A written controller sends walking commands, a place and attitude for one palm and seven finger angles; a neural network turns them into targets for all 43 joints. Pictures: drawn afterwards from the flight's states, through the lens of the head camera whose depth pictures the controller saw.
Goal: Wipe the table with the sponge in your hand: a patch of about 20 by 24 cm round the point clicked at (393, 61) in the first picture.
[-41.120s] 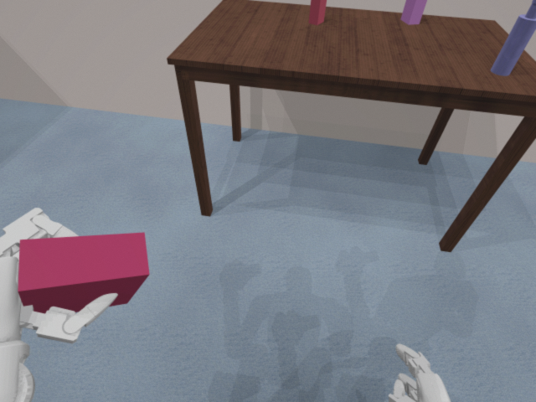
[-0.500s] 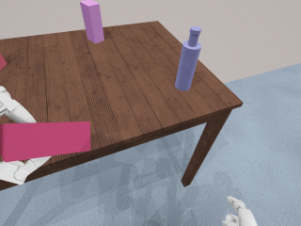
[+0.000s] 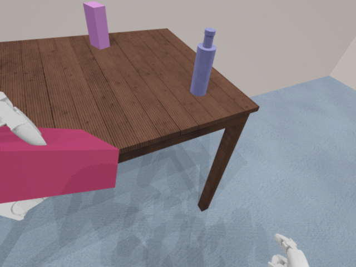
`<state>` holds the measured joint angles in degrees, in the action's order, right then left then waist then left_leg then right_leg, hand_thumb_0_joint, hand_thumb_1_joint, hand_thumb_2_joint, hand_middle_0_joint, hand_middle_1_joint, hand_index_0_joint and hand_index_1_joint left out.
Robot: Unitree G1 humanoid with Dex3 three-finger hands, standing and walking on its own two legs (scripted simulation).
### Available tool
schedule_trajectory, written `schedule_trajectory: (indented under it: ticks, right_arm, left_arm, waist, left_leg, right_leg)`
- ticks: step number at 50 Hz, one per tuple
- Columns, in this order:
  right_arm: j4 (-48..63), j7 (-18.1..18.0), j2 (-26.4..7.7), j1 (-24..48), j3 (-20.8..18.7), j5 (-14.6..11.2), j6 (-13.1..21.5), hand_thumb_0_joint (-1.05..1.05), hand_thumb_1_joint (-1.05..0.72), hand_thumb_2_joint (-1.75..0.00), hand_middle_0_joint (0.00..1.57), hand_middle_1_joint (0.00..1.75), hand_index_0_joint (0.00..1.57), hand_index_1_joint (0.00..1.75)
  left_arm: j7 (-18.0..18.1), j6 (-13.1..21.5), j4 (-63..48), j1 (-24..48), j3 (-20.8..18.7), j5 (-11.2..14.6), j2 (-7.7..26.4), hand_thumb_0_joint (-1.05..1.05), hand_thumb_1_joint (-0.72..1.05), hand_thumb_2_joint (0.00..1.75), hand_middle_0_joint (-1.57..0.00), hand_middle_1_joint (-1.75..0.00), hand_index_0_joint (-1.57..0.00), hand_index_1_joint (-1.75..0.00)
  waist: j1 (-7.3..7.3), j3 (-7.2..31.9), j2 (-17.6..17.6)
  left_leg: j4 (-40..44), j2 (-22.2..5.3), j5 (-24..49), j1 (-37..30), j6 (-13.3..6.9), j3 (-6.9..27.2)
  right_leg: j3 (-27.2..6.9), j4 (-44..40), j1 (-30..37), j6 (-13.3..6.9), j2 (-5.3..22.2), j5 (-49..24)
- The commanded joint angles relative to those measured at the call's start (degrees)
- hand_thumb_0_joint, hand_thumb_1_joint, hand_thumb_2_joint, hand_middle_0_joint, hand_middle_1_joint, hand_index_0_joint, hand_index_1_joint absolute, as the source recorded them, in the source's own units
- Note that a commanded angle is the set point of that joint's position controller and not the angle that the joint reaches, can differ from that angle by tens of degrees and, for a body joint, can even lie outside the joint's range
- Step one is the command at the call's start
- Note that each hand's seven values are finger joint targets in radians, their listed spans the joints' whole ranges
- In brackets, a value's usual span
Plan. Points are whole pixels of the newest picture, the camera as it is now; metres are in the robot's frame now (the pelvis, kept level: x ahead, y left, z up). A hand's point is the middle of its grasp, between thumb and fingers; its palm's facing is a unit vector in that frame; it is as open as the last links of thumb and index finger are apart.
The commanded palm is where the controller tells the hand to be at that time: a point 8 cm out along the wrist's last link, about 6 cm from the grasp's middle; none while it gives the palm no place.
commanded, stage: step back with the hand held close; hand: left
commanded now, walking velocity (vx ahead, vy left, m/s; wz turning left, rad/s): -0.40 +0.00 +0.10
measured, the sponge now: (67, 154) +0.20 +0.18 +0.24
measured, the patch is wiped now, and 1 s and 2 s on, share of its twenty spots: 1.00 1.00 1.00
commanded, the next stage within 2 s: stop stepping back and stand still in 0.16 s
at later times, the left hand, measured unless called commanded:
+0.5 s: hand out of the picture +0.04 +0.38 +0.28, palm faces +0.53 -0.84 -0.10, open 9.0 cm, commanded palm -0.01 +0.39 +0.26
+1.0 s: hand out of the picture -0.06 +0.42 +0.28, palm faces +0.49 -0.86 -0.15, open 9.0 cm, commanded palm -0.14 +0.44 +0.26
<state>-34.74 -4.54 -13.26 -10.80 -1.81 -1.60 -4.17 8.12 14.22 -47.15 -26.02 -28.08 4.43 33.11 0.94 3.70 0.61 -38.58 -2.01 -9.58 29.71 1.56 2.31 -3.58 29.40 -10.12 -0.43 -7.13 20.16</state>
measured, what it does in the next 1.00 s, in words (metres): walks backwards: right foot, then left foot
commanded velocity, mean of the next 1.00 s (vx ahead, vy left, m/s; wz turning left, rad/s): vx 0.14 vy -0.15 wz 0.02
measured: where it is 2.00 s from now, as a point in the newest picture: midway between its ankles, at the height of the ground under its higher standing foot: outside the picture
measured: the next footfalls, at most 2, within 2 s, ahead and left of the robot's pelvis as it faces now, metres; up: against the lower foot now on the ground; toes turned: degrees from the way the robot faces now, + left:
right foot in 0.32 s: -0.13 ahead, -0.08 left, +0.00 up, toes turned -2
left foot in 0.44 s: -0.02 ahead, +0.15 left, +0.00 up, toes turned -3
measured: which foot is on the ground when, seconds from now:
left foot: down 0.00-0.30, up 0.32-0.42, down 0.44-0.56, up 0.58-0.72, down 0.74-1.00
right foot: down 0.00-0.10, up 0.12-0.30, down 0.32-0.44, up 0.46-0.60, down 0.62-0.74, up 0.76-1.00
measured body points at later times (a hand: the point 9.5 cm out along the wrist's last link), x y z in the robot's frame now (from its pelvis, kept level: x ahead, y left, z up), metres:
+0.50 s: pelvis -0.17 +0.11 -0.02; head -0.21 +0.16 +0.42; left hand +0.01 +0.42 +0.28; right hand +0.00 -0.10 -0.09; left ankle -0.06 +0.15 -0.72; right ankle -0.18 -0.06 -0.69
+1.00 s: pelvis -0.30 +0.16 +0.03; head -0.33 +0.20 +0.47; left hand -0.09 +0.46 +0.29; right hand -0.18 -0.03 -0.06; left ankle -0.24 +0.31 -0.72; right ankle -0.27 +0.04 -0.65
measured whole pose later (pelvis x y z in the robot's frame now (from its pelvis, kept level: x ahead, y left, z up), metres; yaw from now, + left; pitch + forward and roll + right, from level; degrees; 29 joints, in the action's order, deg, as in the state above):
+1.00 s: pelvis -0.30 +0.16 +0.03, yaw -2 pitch -2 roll -5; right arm -36.7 1.0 -5.9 -15.8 3.6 -1.6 0.7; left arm 10.2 1.9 -31.9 -8.2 -25.2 4.1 22.5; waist 1.0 1.9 0.8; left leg -28.3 -7.6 -15.9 16.1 1.1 4.7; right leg 5.9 52.9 -25.8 -1.2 -2.6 20.8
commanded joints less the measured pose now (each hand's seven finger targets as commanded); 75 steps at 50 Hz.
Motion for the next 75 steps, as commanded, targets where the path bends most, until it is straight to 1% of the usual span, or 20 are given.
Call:
schedule_trajectory:
  ticks: [1,6,10,16,18,21,24,27,28,29,31,32,34,37,38,51,54,63,67,75]
  right_arm:
    - [7.8,-1.7,-5.9,6.7,-0.9,0.6,3.6,0.0,-0.9,-0.9,0.2,0.3,0.2,0.3]
    - [10.6,-0.8,-9.7,9.3,-0.5,1.0,5.3,0.0,-0.9,-0.9,0.2,0.3,0.2,0.3]
    - [12.4,2.0,-6.9,7.5,-1.7,1.7,7.2,0.0,-0.9,-0.9,0.2,0.3,0.2,0.3]
    - [8.2,2.2,-4.0,3.3,-0.4,0.1,7.8,0.0,-0.9,-0.9,0.2,0.3,0.2,0.3]
    - [6.7,2.1,-3.2,2.2,-0.3,0.6,6.9,0.0,-0.9,-0.9,0.2,0.3,0.2,0.3]
    - [7.2,1.1,-8.5,5.9,-0.5,0.1,4.6,0.0,-0.9,-0.9,0.2,0.3,0.2,0.3]
    - [7.2,2.7,-4.6,6.7,2.9,-0.6,6.0,0.0,-0.9,-0.9,0.2,0.3,0.2,0.3]
    - [10.3,4.4,-3.5,13.9,-0.3,0.3,7.8,0.0,-0.9,-0.9,0.2,0.3,0.2,0.3]
    - [10.3,5.0,-4.1,11.9,-0.7,-0.4,7.4,0.0,-0.9,-0.9,0.2,0.3,0.2,0.3]
    - [9.7,5.9,-3.8,7.3,-0.8,-3.9,6.8,0.0,-0.9,-0.9,0.2,0.3,0.2,0.3]
    - [13.1,6.6,-2.8,3.4,-0.5,-3.5,8.5,0.0,-0.9,-0.9,0.2,0.3,0.2,0.3]
    - [16.0,7.0,1.8,4.7,3.8,-0.8,9.3,0.0,-0.9,-0.9,0.2,0.3,0.2,0.3]
    - [12.1,6.6,-3.2,8.0,1.1,0.3,7.3,0.0,-0.9,-0.9,0.2,0.3,0.2,0.3]
    - [10.6,3.4,-8.1,5.8,0.0,-0.2,6.9,0.0,-0.9,-0.9,0.2,0.3,0.2,0.3]
    - [8.0,3.6,-7.7,8.0,-0.3,-0.2,8.1,0.0,-0.9,-0.9,0.2,0.3,0.2,0.3]
    - [10.3,3.7,-3.0,7.7,1.7,1.2,8.6,0.0,-0.9,-0.9,0.2,0.3,0.2,0.3]
    - [7.8,3.5,-2.1,6.6,0.5,0.7,7.1,0.0,-0.9,-0.9,0.2,0.3,0.2,0.3]
    - [5.2,-0.4,-4.9,4.9,-0.2,-0.1,8.7,0.0,-0.9,-0.9,0.2,0.3,0.2,0.3]
    - [8.3,0.1,-7.1,6.2,0.3,-0.5,9.1,0.0,-0.9,-0.9,0.2,0.3,0.2,0.3]
    - [7.8,2.3,-4.5,4.1,-0.2,-0.1,11.7,0.0,-0.9,-0.9,0.2,0.3,0.2,0.3]
  left_arm:
    - [1.6,-1.7,11.2,18.1,-0.6,0.2,2.9,0.0,0.1,1.3,-1.2,-1.6,-1.2,-1.6]
    - [0.1,-0.9,8.7,24.4,3.8,-0.9,0.3,0.0,0.1,1.3,-1.2,-1.6,-1.2,-1.6]
    - [-0.4,-0.6,-11.2,12.4,1.1,-0.8,2.7,0.0,0.1,1.3,-1.2,-1.6,-1.2,-1.6]
    - [2.7,0.2,-22.8,8.6,-6.7,0.2,8.0,0.0,0.1,1.3,-1.2,-1.6,-1.2,-1.6]
    - [1.5,-2.5,-9.3,20.3,-4.9,0.0,4.3,0.0,0.1,1.3,-1.2,-1.6,-1.2,-1.6]
    - [0.1,-7.8,21.2,31.8,2.7,-0.7,-1.2,0.0,0.1,1.3,-1.2,-1.6,-1.2,-1.6]
    - [-0.1,-8.5,20.6,43.6,3.2,-1.2,3.5,0.0,0.1,1.3,-1.2,-1.6,-1.2,-1.6]
    - [-0.6,-10.1,9.5,28.5,5.5,2.6,-2.6,0.0,0.1,1.3,-1.2,-1.6,-1.2,-1.6]
    - [-0.3,-8.4,5.7,16.7,5.4,1.6,-3.1,0.0,0.1,1.3,-1.2,-1.6,-1.2,-1.6]
    - [-1.0,-6.6,0.0,8.7,8.9,-0.4,-4.3,0.0,0.1,1.3,-1.2,-1.6,-1.2,-1.6]
    - [-5.0,-6.0,-20.2,14.9,2.8,2.8,2.7,0.0,0.1,1.3,-1.2,-1.6,-1.2,-1.6]
    - [-5.5,-2.7,-23.8,14.9,-3.6,3.2,12.2,0.0,0.1,1.3,-1.2,-1.6,-1.2,-1.6]
    - [-3.7,-2.2,-19.9,14.5,-7.4,1.6,12.4,0.0,0.1,1.3,-1.2,-1.6,-1.2,-1.6]
    - [1.3,-5.4,-14.7,21.0,-4.0,0.3,4.9,0.0,0.1,1.3,-1.2,-1.6,-1.2,-1.6]
    - [2.0,-4.6,-10.8,26.6,-6.1,-0.7,7.7,0.0,0.1,1.3,-1.2,-1.6,-1.2,-1.6]
    - [1.2,-7.3,-4.7,8.1,4.2,0.0,-1.0,0.0,0.1,1.3,-1.2,-1.6,-1.2,-1.6]
    - [1.2,-4.6,-8.2,6.7,-5.7,-2.0,8.4,0.0,0.1,1.3,-1.2,-1.6,-1.2,-1.6]
    - [1.8,-4.5,14.4,22.9,-0.4,0.0,1.2,0.0,0.1,1.3,-1.2,-1.6,-1.2,-1.6]
    - [1.1,-5.2,13.5,25.1,3.8,-0.5,-2.6,0.0,0.1,1.3,-1.2,-1.6,-1.2,-1.6]
    - [1.5,-0.9,-5.8,13.0,-3.4,-0.6,4.2,0.0,0.1,1.3,-1.2,-1.6,-1.2,-1.6]
  waist:
    - [1.99,-5.7,-3.7]
    - [-1.16,-0.8,18.8]
    - [-3.65,13.0,15.2]
    - [0.47,6.8,-4.7]
    - [3.01,5.7,-10.5]
    - [2.81,-3.8,23.7]
    - [-0.47,-9.3,25.2]
    - [-6.49,-0.4,16.4]
    - [-9.16,3.0,0.7]
    - [-5.79,0.5,-40.1]
    - [3.68,3.9,-11.3]
    - [2.86,10.2,11.8]
    - [-0.38,7.3,-0.5]
    - [0.74,-1.5,35.0]
    - [-1.12,-3.6,28.0]
    - [-1.61,5.4,14.7]
    - [-1.53,5.3,-11.2]
    - [0.98,-2.6,-2.2]
    - [-1.3,-6.5,8.4]
    - [-0.08,4.3,-1.9]
  left_leg:
    - [-0.3,-2.5,2.5,-16.0,-0.1,3.8]
    - [39.4,-12.6,-32.8,2.9,-2.0,24.1]
    - [35.8,-7.3,-18.6,-2.4,4.6,8.0]
    - [-32.8,1.2,-13.3,-14.5,2.8,5.4]
    - [-25.9,-3.6,-10.9,-15.8,0.1,8.0]
    - [16.6,-8.3,-27.6,-15.0,-0.7,19.6]
    - [37.0,-9.8,-44.4,2.9,7.8,26.5]
    - [33.0,1.1,-23.4,15.7,26.4,2.5]
    - [-9.2,12.0,-20.9,17.6,22.7,-11.9]
    - [-68.3,5.4,-29.3,1.4,5.8,6.1]
    - [-64.2,2.0,-19.1,-1.1,-26.5,7.5]
    - [-39.8,-1.3,-8.0,-3.4,-12.0,-2.8]
    - [-11.2,-2.7,-16.6,-5.7,4.2,-3.5]
    - [29.9,-20.2,-46.1,-11.1,-7.9,32.8]
    - [33.1,-23.8,-48.1,-3.4,-10.5,34.1]
    - [20.7,-7.5,-24.6,-5.0,-5.1,4.2]
    - [-20.2,0.4,-20.2,14.7,-3.2,-1.5]
    - [3.5,-1.4,-11.8,-17.1,-4.5,-6.2]
    - [21.7,-9.5,-24.9,-9.2,-8.7,11.8]
    - [5.3,-1.4,3.3,-9.5,-3.8,-2.5]
  right_leg:
    - [-4.7,-8.4,-22.6,-3.6,15.6,-26.3]
    - [1.2,19.5,-2.0,-0.6,-2.4,8.3]
    - [5.4,19.6,7.6,-2.1,-2.6,8.1]
    - [-13.4,-16.3,-27.9,-15.8,28.8,-2.4]
    - [-0.7,-8.1,-25.4,-9.7,23.4,-4.0]
    - [6.0,19.7,-29.8,-1.4,5.1,16.4]
    - [4.2,37.5,-19.6,-1.6,0.1,8.7]
    - [17.0,15.6,14.9,-4.0,-3.3,16.1]
    - [11.7,-3.4,19.8,-11.3,6.2,16.4]
    - [-21.3,-7.2,-19.3,-18.5,30.9,6.7]
    - [-3.8,-10.0,-29.1,-10.7,23.4,2.9]
    - [9.4,-4.3,-15.2,5.6,17.8,-5.0]
    - [9.5,3.2,-22.4,-4.5,15.6,19.9]
    - [5.1,47.1,-39.8,-1.3,4.6,14.7]
    - [-2.3,50.3,-37.7,-1.5,7.3,6.6]
    - [14.8,-0.8,8.3,-2.3,0.7,6.2]
    - [-18.6,-16.3,14.5,-11.5,24.6,5.1]
    - [-4.2,-9.0,-15.8,-7.3,20.0,16.5]
    - [8.2,2.9,-9.9,-0.4,6.1,6.4]
    - [-3.4,-1.6,7.6,-4.8,21.4,-40.5]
